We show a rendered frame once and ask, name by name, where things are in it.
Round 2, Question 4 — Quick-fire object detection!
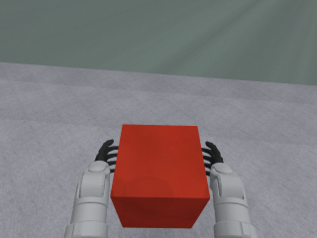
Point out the left robot forearm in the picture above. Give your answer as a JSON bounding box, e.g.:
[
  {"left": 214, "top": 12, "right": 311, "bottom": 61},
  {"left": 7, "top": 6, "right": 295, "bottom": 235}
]
[{"left": 63, "top": 161, "right": 111, "bottom": 238}]

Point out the robot right hand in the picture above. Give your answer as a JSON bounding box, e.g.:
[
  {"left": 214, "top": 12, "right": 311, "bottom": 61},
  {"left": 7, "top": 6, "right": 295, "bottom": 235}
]
[{"left": 201, "top": 141, "right": 224, "bottom": 177}]

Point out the robot left hand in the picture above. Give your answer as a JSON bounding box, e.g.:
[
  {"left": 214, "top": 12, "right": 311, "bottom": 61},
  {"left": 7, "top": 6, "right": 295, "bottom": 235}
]
[{"left": 94, "top": 139, "right": 119, "bottom": 174}]

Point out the carton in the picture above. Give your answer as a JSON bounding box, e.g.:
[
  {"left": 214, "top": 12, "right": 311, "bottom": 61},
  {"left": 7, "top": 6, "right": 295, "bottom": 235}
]
[{"left": 110, "top": 124, "right": 210, "bottom": 229}]

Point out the right robot forearm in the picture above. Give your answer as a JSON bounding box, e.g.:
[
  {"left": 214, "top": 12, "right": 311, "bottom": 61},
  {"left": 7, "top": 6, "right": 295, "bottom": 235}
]
[{"left": 209, "top": 163, "right": 258, "bottom": 238}]

